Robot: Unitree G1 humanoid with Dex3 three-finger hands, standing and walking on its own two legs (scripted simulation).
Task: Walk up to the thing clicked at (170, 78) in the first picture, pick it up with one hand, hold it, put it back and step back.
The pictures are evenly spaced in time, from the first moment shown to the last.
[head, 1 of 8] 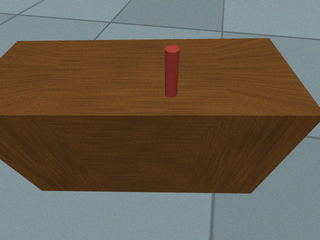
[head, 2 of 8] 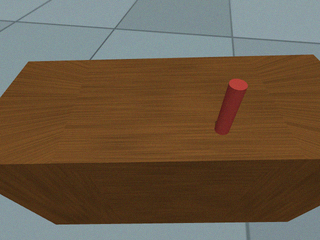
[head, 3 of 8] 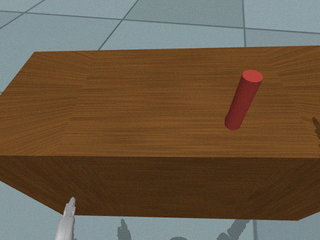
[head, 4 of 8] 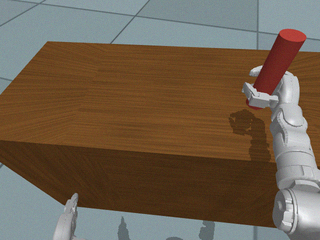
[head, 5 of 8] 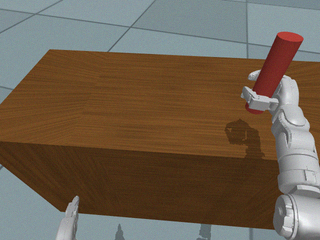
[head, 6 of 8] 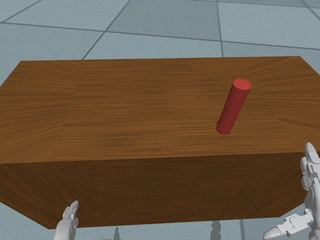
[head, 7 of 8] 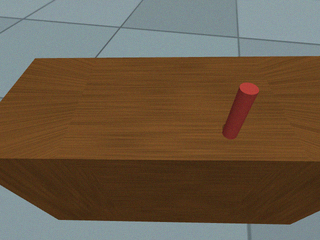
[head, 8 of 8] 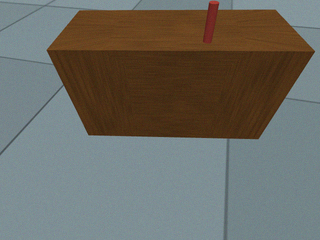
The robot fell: no
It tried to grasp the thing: yes
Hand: right
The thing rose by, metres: 0.25
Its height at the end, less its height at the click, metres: +0.00
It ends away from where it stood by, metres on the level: 0.02
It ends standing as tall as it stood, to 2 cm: yes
